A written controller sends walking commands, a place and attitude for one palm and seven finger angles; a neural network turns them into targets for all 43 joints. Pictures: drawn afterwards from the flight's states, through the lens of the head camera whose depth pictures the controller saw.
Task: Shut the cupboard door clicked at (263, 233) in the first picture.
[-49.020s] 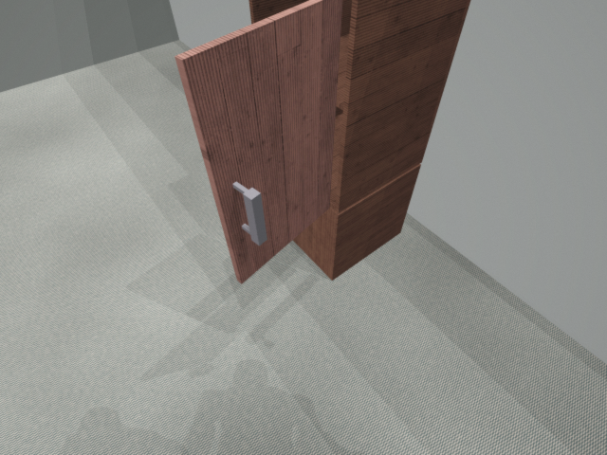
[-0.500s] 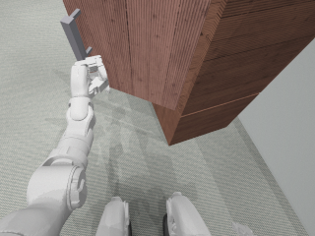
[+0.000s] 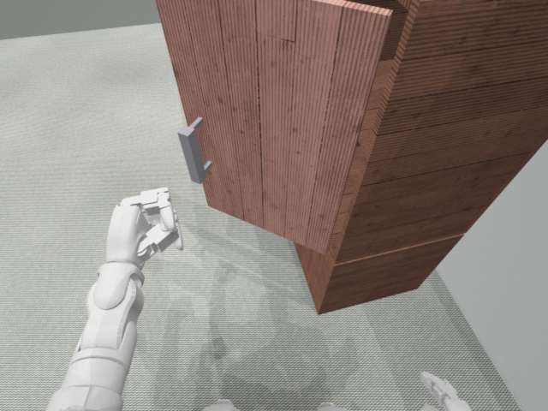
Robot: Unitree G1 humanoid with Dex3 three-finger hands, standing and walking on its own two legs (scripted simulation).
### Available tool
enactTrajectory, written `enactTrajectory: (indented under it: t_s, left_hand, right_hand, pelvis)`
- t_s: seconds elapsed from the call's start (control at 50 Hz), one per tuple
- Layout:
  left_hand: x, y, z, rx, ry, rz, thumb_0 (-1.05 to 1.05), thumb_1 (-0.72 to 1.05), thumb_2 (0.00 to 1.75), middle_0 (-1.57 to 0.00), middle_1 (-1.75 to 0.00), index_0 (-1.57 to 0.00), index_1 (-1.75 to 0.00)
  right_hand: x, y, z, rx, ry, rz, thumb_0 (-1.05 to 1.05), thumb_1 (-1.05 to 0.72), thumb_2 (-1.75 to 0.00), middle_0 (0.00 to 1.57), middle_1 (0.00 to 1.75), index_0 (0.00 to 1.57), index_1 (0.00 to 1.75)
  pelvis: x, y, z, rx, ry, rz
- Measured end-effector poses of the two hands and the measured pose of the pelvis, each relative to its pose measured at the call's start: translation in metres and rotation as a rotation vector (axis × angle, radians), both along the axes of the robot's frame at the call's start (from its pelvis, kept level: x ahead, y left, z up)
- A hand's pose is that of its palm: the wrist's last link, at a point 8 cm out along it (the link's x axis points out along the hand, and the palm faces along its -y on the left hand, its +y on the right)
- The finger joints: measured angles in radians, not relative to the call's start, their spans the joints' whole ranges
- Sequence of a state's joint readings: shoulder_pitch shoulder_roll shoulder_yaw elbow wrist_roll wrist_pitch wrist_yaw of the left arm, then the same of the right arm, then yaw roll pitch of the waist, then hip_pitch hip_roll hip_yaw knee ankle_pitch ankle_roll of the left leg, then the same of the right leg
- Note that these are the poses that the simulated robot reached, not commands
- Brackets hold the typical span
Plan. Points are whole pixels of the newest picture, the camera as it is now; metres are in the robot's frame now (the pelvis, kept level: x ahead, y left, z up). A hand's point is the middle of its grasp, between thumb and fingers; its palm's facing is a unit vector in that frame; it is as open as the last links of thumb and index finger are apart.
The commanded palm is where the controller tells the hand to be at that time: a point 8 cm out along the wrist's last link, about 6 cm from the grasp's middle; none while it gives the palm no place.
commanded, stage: draw the hand back to the body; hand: left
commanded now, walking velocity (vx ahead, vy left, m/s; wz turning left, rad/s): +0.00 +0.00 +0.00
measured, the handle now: (198, 150) +0.63 +0.18 -0.04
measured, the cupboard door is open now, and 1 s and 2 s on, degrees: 50 50 50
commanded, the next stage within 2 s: step back with the hand held close in 1.06 s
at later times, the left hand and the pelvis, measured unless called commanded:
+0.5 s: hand (47, 259) +0.26 +0.24 +0.17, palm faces +0.35 -0.87 -0.35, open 4.7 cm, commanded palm +0.20 +0.28 +0.19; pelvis +0.03 +0.00 +0.05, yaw +1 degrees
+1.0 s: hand out of the picture +0.21 +0.26 +0.20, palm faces +0.46 -0.79 -0.41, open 7.3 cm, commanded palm +0.16 +0.30 +0.22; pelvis +0.02 +0.00 +0.05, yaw +1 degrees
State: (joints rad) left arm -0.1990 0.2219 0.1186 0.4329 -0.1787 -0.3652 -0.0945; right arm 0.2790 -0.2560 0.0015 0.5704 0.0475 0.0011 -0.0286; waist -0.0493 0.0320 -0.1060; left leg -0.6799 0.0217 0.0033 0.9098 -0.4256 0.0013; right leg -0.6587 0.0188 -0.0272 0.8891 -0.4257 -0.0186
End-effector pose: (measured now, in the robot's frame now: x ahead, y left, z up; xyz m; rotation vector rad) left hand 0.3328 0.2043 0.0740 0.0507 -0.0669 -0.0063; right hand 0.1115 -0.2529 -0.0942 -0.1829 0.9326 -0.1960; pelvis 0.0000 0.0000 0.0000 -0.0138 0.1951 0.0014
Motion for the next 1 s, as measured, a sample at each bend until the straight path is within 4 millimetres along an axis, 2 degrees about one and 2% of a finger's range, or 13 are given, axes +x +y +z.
enactTrajectory:
  t_s: [0.1, 0.22, 0.38, 0.52, 0.74, 0.82, 0.92, 1.0]
  left_hand:
    - [-0.029, 0.011, 0.020, 0.146, 0.078, 0.066, 0.01, 0.90, 0.90, -1.20, -1.38, -1.20, -1.39]
    - [-0.059, 0.037, 0.046, 0.216, 0.127, 0.200, 0.02, 0.89, 0.89, -1.06, -1.23, -1.06, -1.23]
    - [-0.090, 0.059, 0.086, 0.258, 0.080, 0.319, 0.02, 0.89, 0.89, -0.85, -1.00, -0.85, -1.00]
    - [-0.118, 0.077, 0.114, 0.323, 0.038, 0.393, 0.01, 0.89, 0.89, -0.66, -0.79, -0.66, -0.80]
    - [-0.163, 0.097, 0.164, 0.465, -0.076, 0.499, 0.01, 0.89, 0.89, -0.36, -0.47, -0.37, -0.47]
    - [-0.169, 0.100, 0.163, 0.457, -0.078, 0.522, 0.01, 0.89, 0.89, -0.29, -0.39, -0.29, -0.39]
    - [-0.167, 0.096, 0.149, 0.413, -0.049, 0.510, 0.01, 0.89, 0.89, -0.24, -0.33, -0.24, -0.33]
    - [-0.164, 0.091, 0.148, 0.403, -0.059, 0.482, 0.01, 0.89, 0.89, -0.22, -0.31, -0.23, -0.32]
  right_hand:
    - [0.040, 0.007, 0.026, 0.000, -0.094, -0.003, 0.01, -0.91, -0.90, 0.20, 0.30, 0.20, 0.30]
    - [0.079, 0.026, 0.051, 0.012, -0.179, 0.054, 0.01, -0.91, -0.90, 0.20, 0.30, 0.20, 0.30]
    - [0.108, 0.049, 0.067, 0.047, -0.250, 0.146, 0.01, -0.91, -0.90, 0.20, 0.30, 0.20, 0.30]
    - [0.110, 0.054, 0.065, 0.067, -0.247, 0.172, 0.01, -0.91, -0.90, 0.20, 0.30, 0.20, 0.30]
    - [0.098, 0.042, 0.058, 0.057, -0.230, 0.158, 0.01, -0.91, -0.90, 0.20, 0.30, 0.20, 0.30]
    - [0.093, 0.038, 0.056, 0.048, -0.224, 0.155, 0.01, -0.91, -0.90, 0.20, 0.30, 0.20, 0.30]
    - [0.088, 0.034, 0.057, 0.034, -0.225, 0.146, 0.01, -0.91, -0.90, 0.20, 0.30, 0.20, 0.30]
    - [0.085, 0.032, 0.061, 0.026, -0.242, 0.137, 0.01, -0.91, -0.90, 0.20, 0.30, 0.20, 0.30]
  pelvis:
    - [0.008, 0.000, 0.017, 0.013, -0.069, -0.003]
    - [0.016, -0.001, 0.033, 0.015, -0.144, 0.007]
    - [0.027, 0.000, 0.046, 0.017, -0.208, 0.015]
    - [0.034, 0.000, 0.049, 0.017, -0.232, 0.015]
    - [0.034, -0.001, 0.050, 0.015, -0.248, 0.014]
    - [0.029, -0.001, 0.050, 0.016, -0.254, 0.017]
    - [0.025, -0.002, 0.051, 0.017, -0.259, 0.015]
    - [0.024, -0.003, 0.051, 0.015, -0.264, 0.010]
